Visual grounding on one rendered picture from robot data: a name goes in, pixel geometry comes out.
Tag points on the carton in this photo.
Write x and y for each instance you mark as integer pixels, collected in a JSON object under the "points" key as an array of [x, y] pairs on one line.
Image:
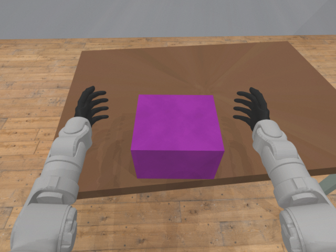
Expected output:
{"points": [[176, 137]]}

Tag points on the robot right upper arm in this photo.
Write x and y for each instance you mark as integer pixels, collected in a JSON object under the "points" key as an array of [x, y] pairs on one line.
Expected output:
{"points": [[309, 228]]}

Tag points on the right robot forearm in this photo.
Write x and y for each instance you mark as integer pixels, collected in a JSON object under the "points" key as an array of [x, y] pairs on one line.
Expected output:
{"points": [[293, 185]]}

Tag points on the robot left upper arm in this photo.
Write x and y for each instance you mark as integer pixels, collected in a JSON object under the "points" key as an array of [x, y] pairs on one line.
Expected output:
{"points": [[46, 228]]}

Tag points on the robot right hand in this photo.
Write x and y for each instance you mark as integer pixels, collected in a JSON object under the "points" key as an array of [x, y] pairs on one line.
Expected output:
{"points": [[257, 105]]}

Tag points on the left robot forearm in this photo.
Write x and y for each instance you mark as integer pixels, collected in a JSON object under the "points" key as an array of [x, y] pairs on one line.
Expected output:
{"points": [[58, 182]]}

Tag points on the table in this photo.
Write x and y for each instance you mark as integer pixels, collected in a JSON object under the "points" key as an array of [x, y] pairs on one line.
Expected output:
{"points": [[299, 99]]}

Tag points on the robot left hand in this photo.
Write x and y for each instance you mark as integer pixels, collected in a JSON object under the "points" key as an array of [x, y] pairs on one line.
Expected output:
{"points": [[85, 105]]}

